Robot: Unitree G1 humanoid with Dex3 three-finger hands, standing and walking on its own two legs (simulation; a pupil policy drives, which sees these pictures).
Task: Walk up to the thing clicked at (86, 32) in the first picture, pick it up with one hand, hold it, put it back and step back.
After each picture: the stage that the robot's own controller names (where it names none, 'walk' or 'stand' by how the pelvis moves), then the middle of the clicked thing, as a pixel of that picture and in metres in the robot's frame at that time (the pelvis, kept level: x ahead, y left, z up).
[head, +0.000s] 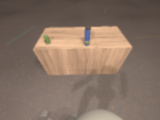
stand; (87, 36) +0.93 +0.06 -0.02
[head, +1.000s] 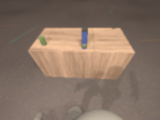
rise first; (84, 39) +0.83 +0.12 +0.00
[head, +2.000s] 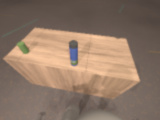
stand; (73, 54) +0.51 +0.18 +0.01
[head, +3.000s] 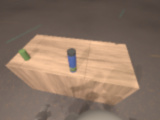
stand; (72, 61) +0.48 +0.17 -0.02
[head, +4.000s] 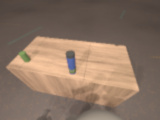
stand; (71, 63) +0.47 +0.18 -0.03
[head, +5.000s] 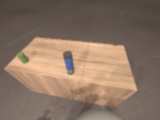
stand; (69, 64) +0.47 +0.20 -0.03
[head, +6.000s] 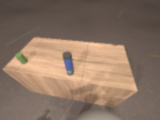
stand; (68, 64) +0.46 +0.20 -0.03
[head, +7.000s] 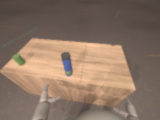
rise first; (67, 65) +0.45 +0.21 -0.02
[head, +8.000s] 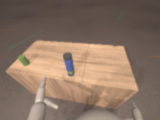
go down; (69, 65) +0.46 +0.21 -0.02
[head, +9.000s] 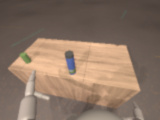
go down; (70, 64) +0.47 +0.20 -0.02
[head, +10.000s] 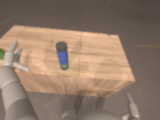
go down; (63, 58) +0.45 +0.19 +0.03
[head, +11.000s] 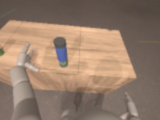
close in; (62, 54) +0.46 +0.19 +0.05
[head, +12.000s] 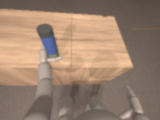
close; (50, 46) +0.48 +0.21 +0.08
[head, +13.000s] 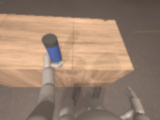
lift; (54, 53) +0.44 +0.20 +0.08
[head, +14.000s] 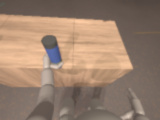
lift; (54, 55) +0.43 +0.20 +0.08
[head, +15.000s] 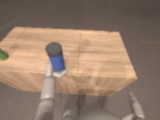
lift; (58, 62) +0.35 +0.19 +0.13
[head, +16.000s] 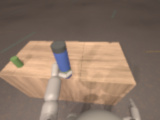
hold; (63, 62) +0.33 +0.17 +0.18
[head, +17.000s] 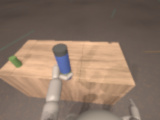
crouch; (64, 64) +0.33 +0.17 +0.16
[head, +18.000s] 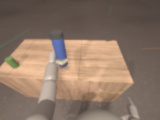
crouch; (60, 50) +0.42 +0.19 +0.18
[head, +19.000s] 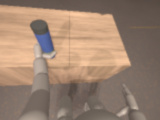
lower; (46, 43) +0.49 +0.23 +0.08
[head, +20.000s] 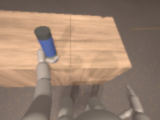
lower; (49, 48) +0.47 +0.22 +0.08
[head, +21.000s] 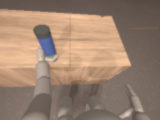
lower; (48, 47) +0.47 +0.22 +0.08
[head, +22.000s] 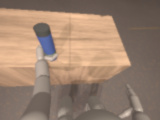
lower; (48, 45) +0.48 +0.22 +0.09
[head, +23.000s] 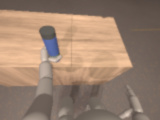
loosen; (52, 47) +0.47 +0.20 +0.08
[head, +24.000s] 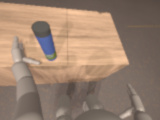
rise; (47, 45) +0.47 +0.21 +0.09
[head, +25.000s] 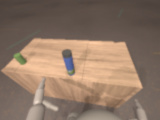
sink last; (69, 63) +0.44 +0.20 +0.03
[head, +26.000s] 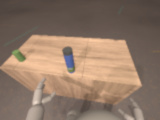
stand; (69, 61) +0.45 +0.20 +0.03
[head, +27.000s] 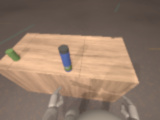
stand; (66, 60) +0.45 +0.21 +0.04
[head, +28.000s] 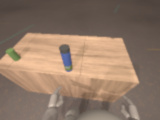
stand; (66, 59) +0.45 +0.20 +0.04
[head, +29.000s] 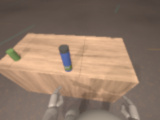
stand; (66, 59) +0.46 +0.21 +0.04
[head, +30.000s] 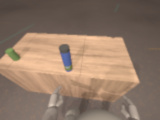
stand; (66, 59) +0.45 +0.20 +0.04
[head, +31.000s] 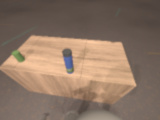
stand; (68, 62) +0.46 +0.20 +0.00
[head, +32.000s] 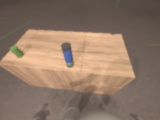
walk; (68, 56) +0.49 +0.20 -0.01
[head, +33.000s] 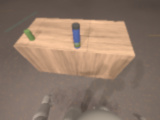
walk; (76, 37) +0.70 +0.16 +0.00
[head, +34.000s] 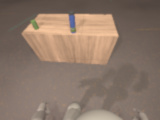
walk; (72, 22) +1.02 +0.27 +0.01
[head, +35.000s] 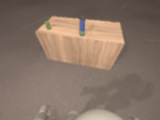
stand; (82, 27) +1.07 +0.17 -0.01
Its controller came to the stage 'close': yes
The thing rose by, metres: 0.20
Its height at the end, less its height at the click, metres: +0.00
